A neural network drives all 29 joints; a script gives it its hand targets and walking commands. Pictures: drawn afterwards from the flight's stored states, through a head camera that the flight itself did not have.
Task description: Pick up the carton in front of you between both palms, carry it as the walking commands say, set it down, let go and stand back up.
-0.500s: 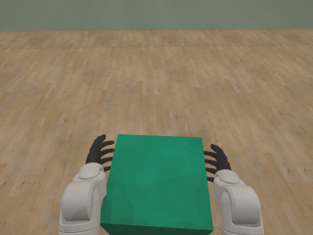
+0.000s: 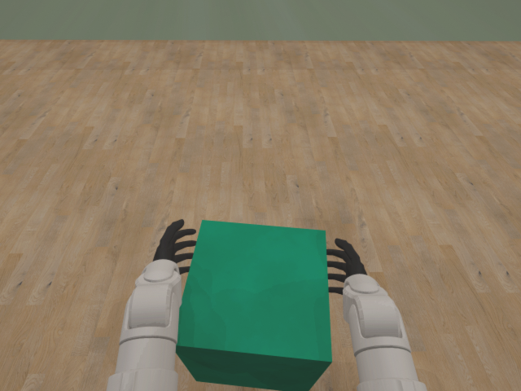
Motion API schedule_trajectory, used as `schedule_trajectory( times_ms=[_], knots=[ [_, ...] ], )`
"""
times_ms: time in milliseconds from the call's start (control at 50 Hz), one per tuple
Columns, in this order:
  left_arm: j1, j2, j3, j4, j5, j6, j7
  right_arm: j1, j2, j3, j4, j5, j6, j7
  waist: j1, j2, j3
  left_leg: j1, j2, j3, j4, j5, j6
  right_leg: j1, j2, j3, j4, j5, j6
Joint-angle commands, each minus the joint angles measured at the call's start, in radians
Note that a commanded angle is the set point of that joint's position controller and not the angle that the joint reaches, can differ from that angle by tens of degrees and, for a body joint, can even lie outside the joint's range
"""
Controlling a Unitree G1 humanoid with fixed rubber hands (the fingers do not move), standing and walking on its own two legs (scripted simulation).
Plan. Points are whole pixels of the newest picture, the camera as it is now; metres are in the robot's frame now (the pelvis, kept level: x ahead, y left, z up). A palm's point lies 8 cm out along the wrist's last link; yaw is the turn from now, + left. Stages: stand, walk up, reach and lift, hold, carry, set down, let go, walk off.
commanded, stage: carry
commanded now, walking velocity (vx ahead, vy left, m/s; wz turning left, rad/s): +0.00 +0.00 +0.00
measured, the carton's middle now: (256, 310) +0.27 +0.01 -0.08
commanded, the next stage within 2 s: hold in 1.26 s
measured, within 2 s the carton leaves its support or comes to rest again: neither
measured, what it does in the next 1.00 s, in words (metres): stands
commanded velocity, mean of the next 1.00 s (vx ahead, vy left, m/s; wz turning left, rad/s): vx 0.00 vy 0.00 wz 0.00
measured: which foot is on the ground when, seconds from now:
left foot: down 0.00-1.00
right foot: down 0.00-1.00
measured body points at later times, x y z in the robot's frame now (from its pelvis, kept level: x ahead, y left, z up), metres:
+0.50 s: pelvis -0.01 +0.00 +0.00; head -0.03 -0.01 +0.45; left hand +0.29 +0.15 +0.04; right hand +0.27 -0.15 +0.02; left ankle -0.03 +0.11 -0.74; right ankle -0.01 -0.13 -0.74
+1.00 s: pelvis -0.03 +0.00 +0.00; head -0.05 -0.01 +0.45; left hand +0.28 +0.15 +0.04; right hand +0.26 -0.15 +0.02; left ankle -0.03 +0.11 -0.74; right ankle -0.01 -0.13 -0.74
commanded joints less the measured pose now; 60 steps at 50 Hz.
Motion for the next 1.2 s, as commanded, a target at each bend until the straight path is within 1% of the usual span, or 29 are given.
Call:
schedule_trajectory(
  times_ms=[0,60,80,160,180,200,220,260,340,380,400,440,540,640,700,720,740,780,800,860,880,900,960,1000,1060,1100,1120,1160,1180],
  knots=[
    [-0.329,-0.876,-0.526,0.043,-0.236,-0.048,-0.238,-0.545,0.870,0.534,-0.158,0.271,-0.134,0.241,-0.003,0.014,-0.233,0.081,0.086,-0.073,-0.035,0.335,-0.015,0.101,-0.068,0.071,-0.039,0.341,-0.003],
    [-0.339,-0.903,-0.526,0.044,-0.246,-0.058,-0.253,-0.545,0.867,0.528,-0.157,0.260,-0.137,0.250,0.003,-0.035,-0.234,0.067,0.108,-0.090,-0.078,0.224,-0.009,0.101,-0.076,0.073,-0.071,0.226,-0.016],
    [-0.308,-0.905,-0.508,0.086,-0.219,-0.045,-0.248,-0.581,0.873,0.541,-0.180,0.275,-0.142,0.253,-0.003,0.027,-0.179,0.054,0.105,-0.089,-0.089,0.223,-0.018,0.064,-0.086,0.102,-0.067,0.215,-0.039],
    [-0.307,-0.949,-0.604,-0.036,-0.285,-0.030,-0.243,-0.542,0.905,0.614,-0.234,0.315,-0.119,0.243,-0.007,-0.004,-0.240,0.068,0.081,-0.077,-0.061,0.333,-0.019,0.115,-0.075,0.058,-0.035,0.303,-0.019],
    [-0.252,-0.934,-0.550,0.038,-0.249,-0.011,-0.245,-0.600,0.870,0.596,-0.294,0.312,-0.111,0.240,-0.010,0.027,-0.296,0.044,0.087,-0.071,-0.021,0.435,-0.017,0.151,-0.062,0.049,0.002,0.338,-0.018],
    [-0.285,-0.907,-0.582,-0.026,-0.263,-0.013,-0.240,-0.504,0.899,0.596,-0.206,0.307,-0.083,0.243,-0.012,0.010,-0.286,0.083,0.093,-0.074,-0.015,0.453,-0.019,0.117,-0.068,0.047,0.000,0.343,-0.012],
    [-0.259,-0.885,-0.529,0.016,-0.229,-0.004,-0.244,-0.502,0.876,0.540,-0.185,0.287,-0.081,0.245,-0.002,-0.017,-0.264,0.063,0.096,-0.082,-0.030,0.407,-0.012,0.102,-0.071,0.053,0.002,0.327,-0.011],
    [-0.249,-0.923,-0.576,-0.006,-0.262,0.000,-0.246,-0.505,0.903,0.599,-0.213,0.322,-0.079,0.251,-0.008,0.032,-0.267,0.043,0.096,-0.061,-0.021,0.425,-0.019,0.104,-0.072,0.054,0.002,0.366,-0.010],
    [-0.237,-0.911,-0.525,0.037,-0.231,0.013,-0.243,-0.510,0.868,0.549,-0.208,0.284,-0.068,0.236,-0.009,-0.054,-0.225,0.045,0.100,-0.098,-0.055,0.255,-0.011,0.064,-0.077,0.074,-0.037,0.255,-0.022],
    [-0.314,-0.901,-0.557,-0.029,-0.265,-0.001,-0.244,-0.502,0.850,0.537,-0.206,0.282,-0.080,0.231,-0.007,0.070,-0.254,0.048,0.099,-0.076,-0.039,0.324,-0.011,0.077,-0.085,0.079,-0.034,0.308,-0.019],
    [-0.273,-0.896,-0.515,0.052,-0.240,0.013,-0.249,-0.517,0.863,0.514,-0.193,0.277,-0.078,0.235,-0.005,0.073,-0.235,0.025,0.107,-0.076,-0.030,0.291,-0.005,0.084,-0.083,0.079,-0.051,0.311,-0.025],
    [-0.293,-0.892,-0.508,0.025,-0.238,0.006,-0.246,-0.532,0.871,0.534,-0.169,0.271,-0.069,0.241,-0.006,-0.071,-0.232,0.020,0.103,-0.077,-0.041,0.276,-0.021,0.100,-0.066,0.057,-0.047,0.377,-0.018],
    [-0.350,-0.927,-0.562,-0.023,-0.258,0.012,-0.247,-0.516,0.913,0.520,-0.165,0.283,-0.073,0.250,-0.001,0.068,-0.208,0.005,0.107,-0.108,-0.087,0.208,-0.002,0.077,-0.077,0.080,-0.063,0.233,-0.020],
    [-0.295,-0.920,-0.514,0.049,-0.249,0.002,-0.256,-0.524,0.888,0.536,-0.160,0.281,-0.069,0.243,-0.005,-0.030,-0.211,0.021,0.109,-0.113,-0.078,0.239,0.004,0.075,-0.076,0.073,-0.080,0.175,-0.022],
    [-0.264,-0.904,-0.535,0.042,-0.231,0.002,-0.249,-0.520,0.890,0.533,-0.176,0.276,-0.079,0.244,-0.001,0.056,-0.230,0.049,0.104,-0.095,-0.060,0.259,0.007,0.049,-0.082,0.098,-0.061,0.266,-0.026],
    [-0.284,-0.924,-0.550,0.021,-0.255,-0.001,-0.252,-0.527,0.916,0.572,-0.203,0.298,-0.091,0.248,0.002,0.010,-0.255,0.053,0.103,-0.107,-0.077,0.303,-0.005,0.060,-0.079,0.084,-0.045,0.217,-0.031],
    [-0.311,-0.921,-0.541,0.029,-0.248,-0.001,-0.250,-0.584,0.932,0.564,-0.222,0.304,-0.098,0.247,-0.002,0.056,-0.255,0.031,0.108,-0.084,-0.053,0.295,-0.010,0.103,-0.069,0.056,-0.052,0.267,-0.014],
    [-0.336,-0.906,-0.535,-0.013,-0.258,-0.001,-0.239,-0.481,0.888,0.522,-0.145,0.266,-0.072,0.240,0.000,-0.049,-0.242,0.049,0.107,-0.110,-0.072,0.287,-0.013,0.051,-0.069,0.063,-0.046,0.236,-0.013],
    [-0.291,-0.917,-0.555,0.023,-0.253,0.004,-0.242,-0.558,0.900,0.536,-0.216,0.305,-0.095,0.245,0.001,0.014,-0.253,0.043,0.101,-0.078,-0.059,0.247,0.003,0.057,-0.078,0.088,-0.055,0.265,-0.019],
    [-0.243,-0.898,-0.533,0.070,-0.231,0.018,-0.243,-0.549,0.870,0.564,-0.231,0.290,-0.080,0.235,-0.005,0.006,-0.256,0.019,0.106,-0.084,-0.044,0.391,-0.008,0.075,-0.067,0.063,-0.020,0.295,-0.012],
    [-0.253,-0.881,-0.504,0.050,-0.228,0.007,-0.246,-0.492,0.880,0.513,-0.101,0.276,-0.058,0.241,-0.001,0.001,-0.259,0.030,0.113,-0.075,-0.052,0.313,-0.009,0.064,-0.061,0.057,-0.042,0.275,-0.008],
    [-0.320,-0.921,-0.561,-0.024,-0.264,-0.003,-0.247,-0.488,0.889,0.526,-0.173,0.270,-0.072,0.245,0.006,0.048,-0.288,0.048,0.095,-0.087,-0.055,0.292,-0.012,0.053,-0.075,0.079,-0.037,0.258,-0.024],
    [-0.344,-0.909,-0.528,0.030,-0.239,0.006,-0.248,-0.567,0.892,0.516,-0.162,0.269,-0.075,0.249,-0.004,0.020,-0.189,-0.007,0.113,-0.093,-0.090,0.146,-0.002,0.037,-0.077,0.078,-0.072,0.193,-0.024],
    [-0.320,-0.905,-0.540,-0.008,-0.258,-0.003,-0.244,-0.545,0.919,0.580,-0.212,0.306,-0.080,0.246,-0.010,-0.061,-0.221,0.006,0.101,-0.111,-0.103,0.186,-0.006,0.054,-0.068,0.072,-0.067,0.158,-0.021],
    [-0.314,-0.911,-0.535,0.022,-0.250,0.002,-0.254,-0.557,0.882,0.557,-0.204,0.280,-0.080,0.244,-0.006,0.027,-0.272,0.025,0.105,-0.084,-0.069,0.175,-0.004,0.088,-0.079,0.082,-0.060,0.236,-0.028],
    [-0.329,-0.894,-0.525,0.026,-0.244,0.005,-0.249,-0.533,0.871,0.508,-0.173,0.266,-0.068,0.245,-0.004,-0.018,-0.221,0.013,0.092,-0.091,-0.074,0.158,-0.019,0.053,-0.079,0.092,-0.083,0.146,-0.024],
    [-0.300,-0.914,-0.561,0.007,-0.266,0.001,-0.245,-0.546,0.913,0.579,-0.197,0.312,-0.082,0.250,-0.011,0.000,-0.225,0.032,0.093,-0.089,-0.081,0.177,-0.019,0.040,-0.074,0.079,-0.083,0.162,-0.026],
    [-0.331,-0.899,-0.555,-0.032,-0.263,0.002,-0.243,-0.486,0.909,0.540,-0.158,0.290,-0.071,0.249,-0.005,-0.013,-0.240,0.017,0.092,-0.081,-0.054,0.185,-0.024,0.060,-0.076,0.081,-0.075,0.245,-0.024],
    [-0.300,-0.903,-0.522,0.054,-0.233,0.014,-0.243,-0.533,0.899,0.539,-0.165,0.283,-0.073,0.253,-0.004,-0.024,-0.216,-0.017,0.107,-0.102,-0.070,0.212,-0.013,0.076,-0.075,0.083,-0.065,0.280,-0.023]
  ],
)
